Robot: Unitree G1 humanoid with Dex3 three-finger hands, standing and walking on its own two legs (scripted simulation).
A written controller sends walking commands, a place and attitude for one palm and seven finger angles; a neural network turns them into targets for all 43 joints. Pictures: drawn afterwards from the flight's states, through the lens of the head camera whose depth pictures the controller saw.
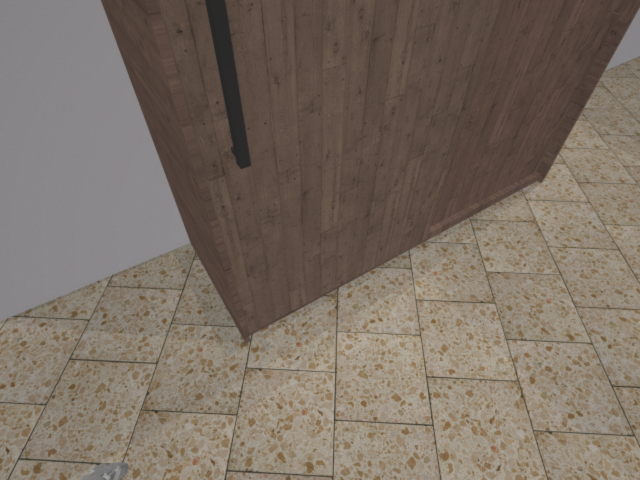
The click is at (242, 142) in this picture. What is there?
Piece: wardrobe's sliding door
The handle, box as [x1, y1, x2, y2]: [205, 0, 250, 168]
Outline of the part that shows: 205,0 233,142 231,150 235,155 237,164 242,168 250,165 225,4 224,0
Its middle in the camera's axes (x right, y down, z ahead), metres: -0.17 -0.27 +0.68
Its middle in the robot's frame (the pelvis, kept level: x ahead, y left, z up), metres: +0.70 +0.21 +0.15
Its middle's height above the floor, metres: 0.92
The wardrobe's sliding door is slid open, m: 0.00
